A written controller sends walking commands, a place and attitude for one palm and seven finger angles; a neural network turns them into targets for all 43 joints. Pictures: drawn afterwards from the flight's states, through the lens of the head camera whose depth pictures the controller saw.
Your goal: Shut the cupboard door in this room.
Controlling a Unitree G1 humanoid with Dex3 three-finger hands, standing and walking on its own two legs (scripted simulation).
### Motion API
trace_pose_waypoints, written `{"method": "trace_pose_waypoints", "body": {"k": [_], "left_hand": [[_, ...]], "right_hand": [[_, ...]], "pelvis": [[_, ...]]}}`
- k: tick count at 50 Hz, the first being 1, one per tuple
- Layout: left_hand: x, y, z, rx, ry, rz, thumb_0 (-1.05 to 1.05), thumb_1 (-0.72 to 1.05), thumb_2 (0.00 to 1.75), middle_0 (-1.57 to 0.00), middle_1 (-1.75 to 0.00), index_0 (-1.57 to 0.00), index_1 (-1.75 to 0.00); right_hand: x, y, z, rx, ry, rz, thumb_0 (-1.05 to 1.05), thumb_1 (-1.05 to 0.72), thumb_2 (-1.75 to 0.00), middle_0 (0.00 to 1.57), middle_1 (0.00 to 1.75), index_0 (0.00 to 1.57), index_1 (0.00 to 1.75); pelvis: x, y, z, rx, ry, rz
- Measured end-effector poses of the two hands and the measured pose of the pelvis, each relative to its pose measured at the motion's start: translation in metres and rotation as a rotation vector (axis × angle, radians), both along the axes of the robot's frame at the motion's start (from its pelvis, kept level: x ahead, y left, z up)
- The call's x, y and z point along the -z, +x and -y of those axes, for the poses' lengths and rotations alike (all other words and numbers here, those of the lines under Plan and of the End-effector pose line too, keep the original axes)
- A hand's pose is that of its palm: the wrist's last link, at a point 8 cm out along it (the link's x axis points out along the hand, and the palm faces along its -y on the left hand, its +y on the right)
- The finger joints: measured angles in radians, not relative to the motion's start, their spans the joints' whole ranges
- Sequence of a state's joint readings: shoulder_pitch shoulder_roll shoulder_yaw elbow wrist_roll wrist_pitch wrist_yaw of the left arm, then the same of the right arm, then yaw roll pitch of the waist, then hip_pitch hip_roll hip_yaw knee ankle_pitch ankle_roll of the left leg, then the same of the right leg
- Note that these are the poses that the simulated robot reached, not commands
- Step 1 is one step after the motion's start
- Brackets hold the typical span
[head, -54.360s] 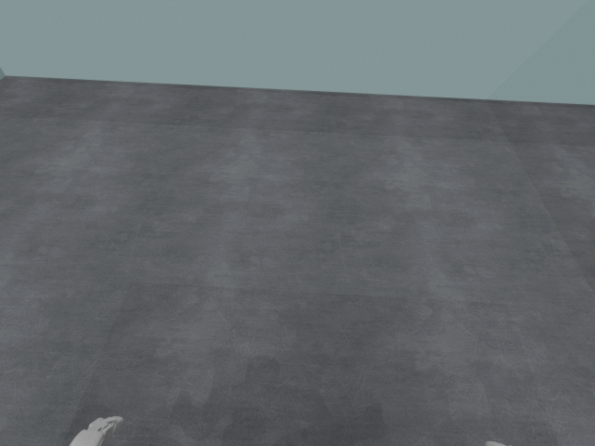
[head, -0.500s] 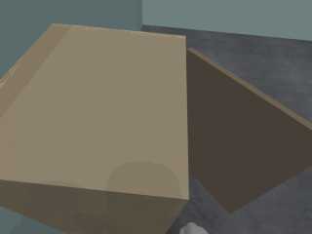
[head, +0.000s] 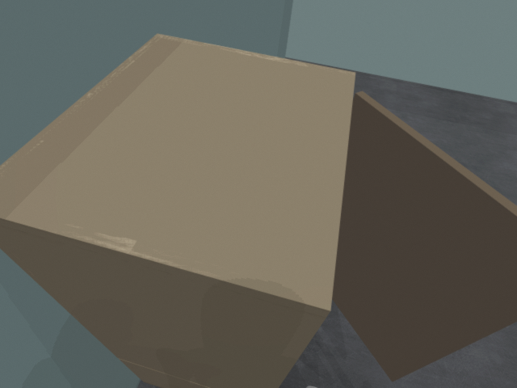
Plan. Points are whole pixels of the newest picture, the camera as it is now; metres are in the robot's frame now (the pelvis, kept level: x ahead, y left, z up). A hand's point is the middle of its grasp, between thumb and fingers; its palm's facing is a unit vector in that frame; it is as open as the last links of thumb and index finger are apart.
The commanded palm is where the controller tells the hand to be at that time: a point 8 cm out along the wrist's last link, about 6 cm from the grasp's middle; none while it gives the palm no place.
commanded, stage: come to a stop and stand still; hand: left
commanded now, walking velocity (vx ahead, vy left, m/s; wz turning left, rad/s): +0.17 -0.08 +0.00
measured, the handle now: (495, 290) +0.32 -0.36 +0.00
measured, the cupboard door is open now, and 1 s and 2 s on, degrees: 45 45 45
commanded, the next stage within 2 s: look again from close up in 1.32 s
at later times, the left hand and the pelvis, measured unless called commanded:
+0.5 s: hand out of the picture +0.09 +0.13 -0.16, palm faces -0.02 -0.97 -0.25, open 7.2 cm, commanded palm none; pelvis +0.03 -0.05 +0.00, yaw -2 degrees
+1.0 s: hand out of the picture +0.05 +0.13 -0.17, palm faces -0.02 -0.98 -0.17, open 7.3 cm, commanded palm none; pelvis +0.06 -0.03 +0.01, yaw -3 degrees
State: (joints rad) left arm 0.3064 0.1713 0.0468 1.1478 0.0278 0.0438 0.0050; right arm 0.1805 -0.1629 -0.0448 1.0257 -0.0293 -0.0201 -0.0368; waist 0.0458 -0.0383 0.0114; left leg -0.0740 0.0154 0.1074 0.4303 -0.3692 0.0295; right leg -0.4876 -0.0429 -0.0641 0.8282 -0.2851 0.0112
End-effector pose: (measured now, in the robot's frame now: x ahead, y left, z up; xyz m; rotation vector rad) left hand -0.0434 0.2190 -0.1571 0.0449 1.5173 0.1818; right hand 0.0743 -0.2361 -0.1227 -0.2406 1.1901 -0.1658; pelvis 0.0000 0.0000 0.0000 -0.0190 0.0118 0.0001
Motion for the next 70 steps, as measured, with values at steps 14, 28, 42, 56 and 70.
{"method": "trace_pose_waypoints", "body": {"k": [14,28,42,56,70], "left_hand": [[-0.007,0.071,0.024,0.119,0.074,0.077,0.01,0.92,0.90,-0.19,-0.30,-0.19,-0.30],[-0.024,0.135,0.046,0.148,0.099,0.233,0.01,0.94,0.90,-0.20,-0.30,-0.20,-0.30],[-0.017,0.113,0.033,0.121,0.064,0.150,0.00,0.95,0.90,-0.20,-0.30,-0.20,-0.30],[-0.015,0.091,0.036,0.116,0.016,0.026,0.01,0.92,0.90,-0.20,-0.30,-0.20,-0.30],[-0.015,0.116,0.019,0.139,0.057,0.084,0.02,0.93,0.90,-0.20,-0.30,-0.20,-0.30]], "right_hand": [[0.039,-0.116,0.003,0.187,0.128,-0.340,0.00,-0.92,-0.90,0.20,0.30,0.20,0.30],[0.031,-0.080,0.017,0.172,0.159,-0.275,0.00,-0.91,-0.90,0.20,0.30,0.19,0.30],[0.021,-0.051,0.008,0.150,0.114,-0.218,0.01,-0.93,-0.90,0.20,0.30,0.20,0.30],[0.021,-0.047,-0.016,0.162,0.127,-0.262,0.00,-0.91,-0.90,0.20,0.30,0.20,0.30],[0.021,-0.045,-0.016,0.169,0.117,-0.247,0.00,-0.91,-0.90,0.20,0.30,0.20,0.30]], "pelvis": [[0.012,0.025,0.033,0.040,0.040,0.010],[-0.001,0.032,0.053,0.040,0.021,-0.007],[-0.005,0.052,0.039,0.051,0.018,0.006],[-0.005,0.066,0.023,0.059,0.019,-0.006],[-0.005,0.066,0.020,0.059,0.019,0.010]]}}
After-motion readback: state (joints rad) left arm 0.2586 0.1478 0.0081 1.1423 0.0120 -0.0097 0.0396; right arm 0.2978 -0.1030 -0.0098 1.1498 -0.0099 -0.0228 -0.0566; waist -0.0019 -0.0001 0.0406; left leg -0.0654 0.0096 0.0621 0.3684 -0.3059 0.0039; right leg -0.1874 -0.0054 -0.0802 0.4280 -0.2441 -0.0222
